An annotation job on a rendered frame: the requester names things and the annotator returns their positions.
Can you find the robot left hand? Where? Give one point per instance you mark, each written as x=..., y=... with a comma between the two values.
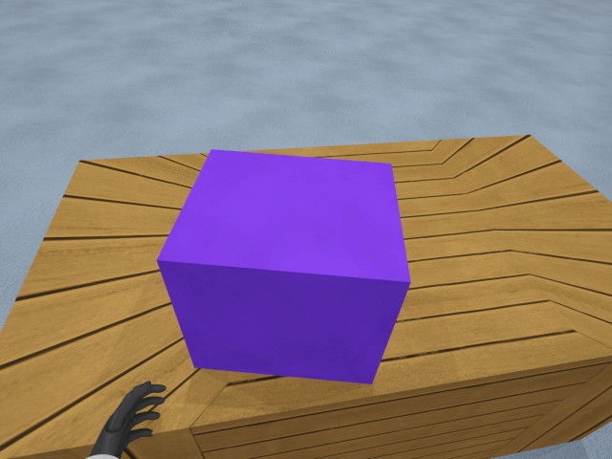
x=116, y=433

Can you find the carton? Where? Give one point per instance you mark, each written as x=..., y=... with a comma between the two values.
x=288, y=266

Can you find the pedestal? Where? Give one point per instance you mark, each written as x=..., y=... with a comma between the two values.
x=503, y=343

